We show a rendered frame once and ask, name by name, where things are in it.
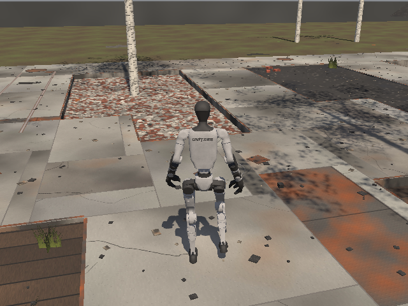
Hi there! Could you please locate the robot right forearm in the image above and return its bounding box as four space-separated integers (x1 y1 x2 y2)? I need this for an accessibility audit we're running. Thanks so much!
228 154 242 182

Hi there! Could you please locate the robot right hand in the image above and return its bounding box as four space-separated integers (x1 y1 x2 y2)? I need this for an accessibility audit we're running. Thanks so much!
229 179 244 194

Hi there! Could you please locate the robot left hand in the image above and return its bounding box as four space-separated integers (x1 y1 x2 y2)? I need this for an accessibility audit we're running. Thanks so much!
166 175 180 187

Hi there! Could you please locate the robot right foot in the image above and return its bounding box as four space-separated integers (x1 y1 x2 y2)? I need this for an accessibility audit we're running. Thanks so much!
219 242 228 253

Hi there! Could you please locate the robot left upper arm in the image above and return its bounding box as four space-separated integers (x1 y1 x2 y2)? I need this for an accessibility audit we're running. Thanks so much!
172 129 190 164

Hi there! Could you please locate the robot left forearm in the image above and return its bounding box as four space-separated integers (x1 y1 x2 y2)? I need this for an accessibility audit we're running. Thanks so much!
167 154 179 177

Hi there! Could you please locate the robot torso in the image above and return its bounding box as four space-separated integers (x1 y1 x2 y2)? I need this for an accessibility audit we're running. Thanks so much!
188 125 218 191

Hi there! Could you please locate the robot right upper arm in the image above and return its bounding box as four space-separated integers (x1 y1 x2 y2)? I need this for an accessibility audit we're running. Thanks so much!
216 128 234 164

